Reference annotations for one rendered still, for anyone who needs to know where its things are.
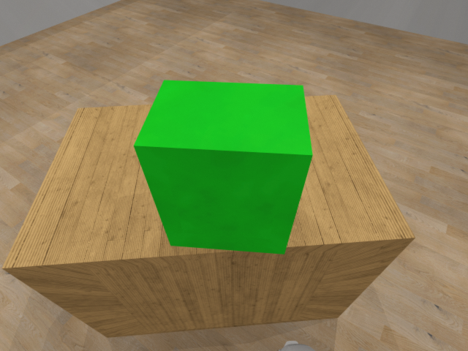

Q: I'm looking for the pedestal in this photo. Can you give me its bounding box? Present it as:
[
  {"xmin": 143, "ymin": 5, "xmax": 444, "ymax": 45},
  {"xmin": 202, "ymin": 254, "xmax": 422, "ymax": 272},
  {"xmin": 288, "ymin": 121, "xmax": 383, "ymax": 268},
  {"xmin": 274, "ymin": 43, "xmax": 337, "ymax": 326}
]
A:
[{"xmin": 2, "ymin": 95, "xmax": 415, "ymax": 338}]

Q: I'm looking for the carton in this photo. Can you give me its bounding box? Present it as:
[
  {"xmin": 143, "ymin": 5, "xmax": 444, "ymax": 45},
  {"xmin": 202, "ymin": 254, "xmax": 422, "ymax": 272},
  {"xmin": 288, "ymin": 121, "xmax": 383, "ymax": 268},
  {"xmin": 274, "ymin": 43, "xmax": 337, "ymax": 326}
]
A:
[{"xmin": 134, "ymin": 80, "xmax": 313, "ymax": 254}]

